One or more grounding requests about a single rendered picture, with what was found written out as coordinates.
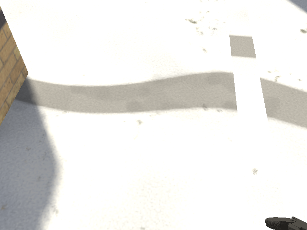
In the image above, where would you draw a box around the robot right hand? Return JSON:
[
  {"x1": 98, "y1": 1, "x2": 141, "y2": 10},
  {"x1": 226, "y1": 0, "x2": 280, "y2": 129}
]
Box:
[{"x1": 265, "y1": 217, "x2": 307, "y2": 230}]

